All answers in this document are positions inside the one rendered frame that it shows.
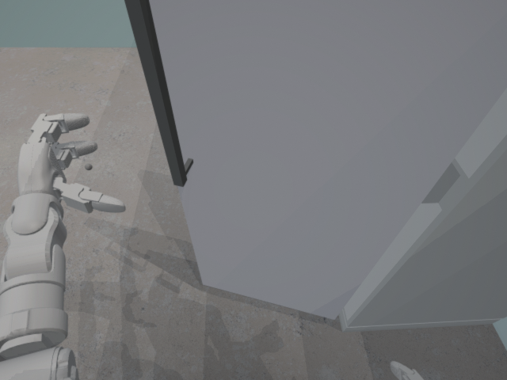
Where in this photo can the left robot upper arm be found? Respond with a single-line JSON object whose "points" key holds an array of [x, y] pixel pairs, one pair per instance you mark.
{"points": [[56, 363]]}

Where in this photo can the robot right hand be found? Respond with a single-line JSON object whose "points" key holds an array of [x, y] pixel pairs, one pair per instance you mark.
{"points": [[404, 373]]}

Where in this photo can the fridge door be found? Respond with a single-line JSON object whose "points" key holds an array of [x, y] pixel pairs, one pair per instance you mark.
{"points": [[317, 128]]}

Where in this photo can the left robot forearm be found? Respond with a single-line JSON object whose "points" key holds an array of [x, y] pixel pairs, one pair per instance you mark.
{"points": [[33, 277]]}

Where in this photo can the robot left hand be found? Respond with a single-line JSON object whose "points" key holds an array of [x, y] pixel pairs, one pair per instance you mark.
{"points": [[39, 164]]}

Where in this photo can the handle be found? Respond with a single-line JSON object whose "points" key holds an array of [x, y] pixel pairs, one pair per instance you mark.
{"points": [[140, 16]]}

